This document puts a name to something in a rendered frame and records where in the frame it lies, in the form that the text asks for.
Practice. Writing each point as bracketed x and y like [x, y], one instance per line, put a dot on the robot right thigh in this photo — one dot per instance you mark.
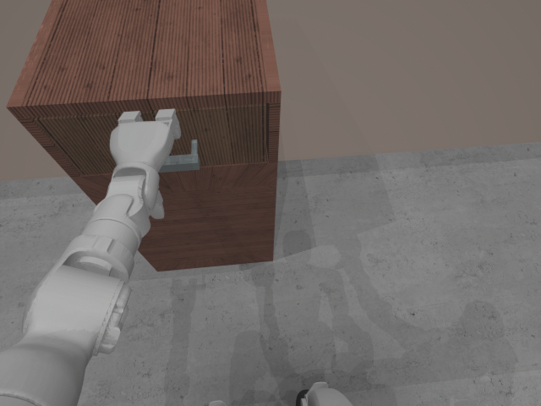
[325, 397]

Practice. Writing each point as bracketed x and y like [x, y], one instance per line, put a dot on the robot left upper arm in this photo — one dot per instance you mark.
[79, 314]

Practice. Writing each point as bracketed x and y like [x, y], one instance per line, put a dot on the left robot forearm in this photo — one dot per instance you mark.
[112, 236]

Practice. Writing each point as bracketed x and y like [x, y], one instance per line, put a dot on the drawer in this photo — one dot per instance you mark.
[225, 134]

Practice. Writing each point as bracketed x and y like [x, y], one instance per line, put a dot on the handle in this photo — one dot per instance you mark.
[182, 162]

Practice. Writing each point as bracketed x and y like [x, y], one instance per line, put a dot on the cabinet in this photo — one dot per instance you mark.
[102, 56]

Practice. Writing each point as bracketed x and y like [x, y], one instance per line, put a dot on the left robot hand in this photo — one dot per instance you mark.
[148, 142]

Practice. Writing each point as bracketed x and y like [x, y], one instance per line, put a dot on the right robot shin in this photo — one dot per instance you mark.
[318, 385]

